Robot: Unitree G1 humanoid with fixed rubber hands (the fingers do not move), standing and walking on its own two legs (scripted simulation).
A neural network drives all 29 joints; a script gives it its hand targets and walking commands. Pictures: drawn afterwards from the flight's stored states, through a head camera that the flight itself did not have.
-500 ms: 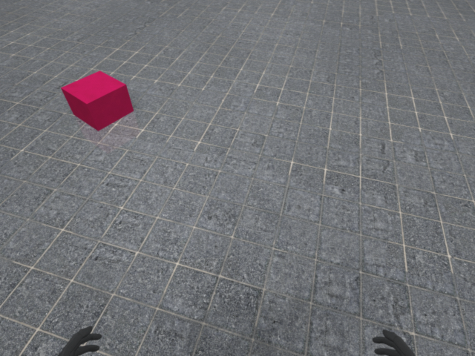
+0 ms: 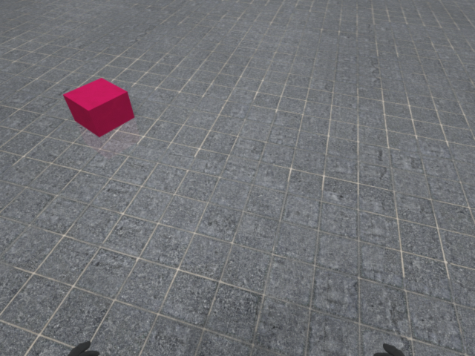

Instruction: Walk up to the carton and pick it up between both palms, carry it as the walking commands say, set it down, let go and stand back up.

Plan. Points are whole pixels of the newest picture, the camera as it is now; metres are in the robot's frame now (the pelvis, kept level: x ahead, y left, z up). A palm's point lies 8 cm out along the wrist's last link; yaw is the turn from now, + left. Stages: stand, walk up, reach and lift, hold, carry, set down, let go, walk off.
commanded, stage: stand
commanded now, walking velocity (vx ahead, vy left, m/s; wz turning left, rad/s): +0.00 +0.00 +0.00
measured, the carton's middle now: (100, 106) +1.75 +0.91 -0.66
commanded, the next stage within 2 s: walk up in 0.70 s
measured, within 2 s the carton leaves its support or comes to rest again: neither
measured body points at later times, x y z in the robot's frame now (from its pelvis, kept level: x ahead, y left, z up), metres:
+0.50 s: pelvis +0.00 +0.00 +0.01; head +0.00 +0.01 +0.46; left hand +0.10 +0.30 -0.11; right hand +0.10 -0.29 -0.11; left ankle +0.00 +0.12 -0.73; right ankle +0.01 -0.13 -0.73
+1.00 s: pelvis +0.00 +0.01 +0.01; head +0.02 +0.01 +0.46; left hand +0.09 +0.31 -0.12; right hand +0.10 -0.29 -0.12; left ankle +0.00 +0.12 -0.71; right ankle +0.01 -0.13 -0.73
